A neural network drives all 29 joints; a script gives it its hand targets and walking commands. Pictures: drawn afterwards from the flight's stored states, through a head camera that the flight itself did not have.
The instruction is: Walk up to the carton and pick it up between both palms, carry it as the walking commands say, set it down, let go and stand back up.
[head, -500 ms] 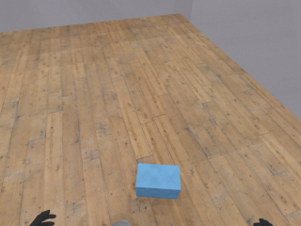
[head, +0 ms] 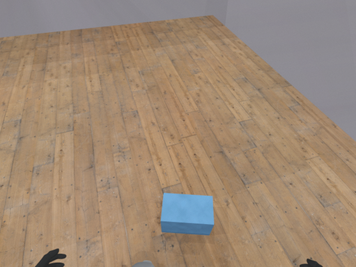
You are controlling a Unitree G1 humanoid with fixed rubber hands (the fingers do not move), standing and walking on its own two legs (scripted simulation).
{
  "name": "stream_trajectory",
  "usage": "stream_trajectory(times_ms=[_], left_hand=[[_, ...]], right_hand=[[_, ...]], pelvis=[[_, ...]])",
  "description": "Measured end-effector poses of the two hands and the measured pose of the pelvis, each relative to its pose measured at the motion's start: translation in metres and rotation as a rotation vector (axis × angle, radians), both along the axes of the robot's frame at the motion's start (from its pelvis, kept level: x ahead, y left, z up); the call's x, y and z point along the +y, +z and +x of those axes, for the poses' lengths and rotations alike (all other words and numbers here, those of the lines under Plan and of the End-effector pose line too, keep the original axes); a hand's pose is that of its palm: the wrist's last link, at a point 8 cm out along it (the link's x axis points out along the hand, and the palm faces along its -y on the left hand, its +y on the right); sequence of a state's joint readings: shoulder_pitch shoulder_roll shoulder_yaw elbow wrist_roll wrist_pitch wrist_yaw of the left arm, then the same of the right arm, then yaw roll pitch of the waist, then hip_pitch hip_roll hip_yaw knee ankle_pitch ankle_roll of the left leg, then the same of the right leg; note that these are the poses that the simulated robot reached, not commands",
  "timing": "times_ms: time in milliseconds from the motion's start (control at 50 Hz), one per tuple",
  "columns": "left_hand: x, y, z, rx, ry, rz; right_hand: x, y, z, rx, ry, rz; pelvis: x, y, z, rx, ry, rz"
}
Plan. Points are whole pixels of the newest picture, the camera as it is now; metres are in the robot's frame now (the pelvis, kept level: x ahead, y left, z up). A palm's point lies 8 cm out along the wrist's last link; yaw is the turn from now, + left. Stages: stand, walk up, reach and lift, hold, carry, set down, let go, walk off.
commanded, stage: walk up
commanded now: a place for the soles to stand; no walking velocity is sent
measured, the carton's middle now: (186, 214) +0.49 -0.04 -0.65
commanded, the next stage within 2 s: none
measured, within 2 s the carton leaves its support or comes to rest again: neither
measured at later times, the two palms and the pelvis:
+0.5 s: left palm out of the picture +0.10 +0.31 -0.08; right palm out of the picture +0.11 -0.31 -0.07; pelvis +0.00 +0.00 +0.00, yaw +0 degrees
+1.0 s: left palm out of the picture +0.04 +0.29 -0.08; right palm out of the picture +0.14 -0.34 -0.08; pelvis +0.01 -0.03 +0.00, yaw +5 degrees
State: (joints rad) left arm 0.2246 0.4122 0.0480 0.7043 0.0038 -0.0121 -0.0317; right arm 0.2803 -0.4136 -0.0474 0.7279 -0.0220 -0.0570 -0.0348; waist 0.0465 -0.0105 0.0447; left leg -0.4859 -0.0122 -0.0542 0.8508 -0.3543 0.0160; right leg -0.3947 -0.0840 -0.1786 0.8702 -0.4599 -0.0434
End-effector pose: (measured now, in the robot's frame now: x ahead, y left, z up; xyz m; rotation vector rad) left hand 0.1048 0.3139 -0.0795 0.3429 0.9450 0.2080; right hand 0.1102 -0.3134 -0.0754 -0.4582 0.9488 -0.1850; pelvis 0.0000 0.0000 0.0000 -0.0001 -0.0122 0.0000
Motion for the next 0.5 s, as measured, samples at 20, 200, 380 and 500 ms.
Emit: stream_trajectory(times_ms=[20, 200, 380, 500], left_hand=[[0.0001, 0.0001, 0.0006, -0.002, 0.000, 0.000], [-0.0039, 0.0009, -0.0035, 0.000, 0.006, 0.003], [-0.0012, 0.0001, -0.0045, -0.003, 0.006, 0.000], [-0.0010, 0.0006, -0.0061, -0.005, 0.007, 0.001]], right_hand=[[0.0002, 0.0001, 0.0001, -0.001, 0.001, 0.000], [-0.0037, -0.0005, 0.0056, -0.005, 0.003, 0.003], [-0.0006, 0.0011, 0.0044, -0.016, 0.009, 0.001], [-0.0010, 0.0008, 0.0023, -0.012, 0.004, 0.001]], pelvis=[[0.0001, 0.0000, -0.0002, 0.000, 0.000, 0.000], [-0.0048, -0.0002, -0.0011, -0.001, 0.005, 0.003], [-0.0018, -0.0003, -0.0024, -0.003, 0.006, 0.000], [-0.0018, -0.0003, -0.0030, -0.004, 0.005, 0.001]])
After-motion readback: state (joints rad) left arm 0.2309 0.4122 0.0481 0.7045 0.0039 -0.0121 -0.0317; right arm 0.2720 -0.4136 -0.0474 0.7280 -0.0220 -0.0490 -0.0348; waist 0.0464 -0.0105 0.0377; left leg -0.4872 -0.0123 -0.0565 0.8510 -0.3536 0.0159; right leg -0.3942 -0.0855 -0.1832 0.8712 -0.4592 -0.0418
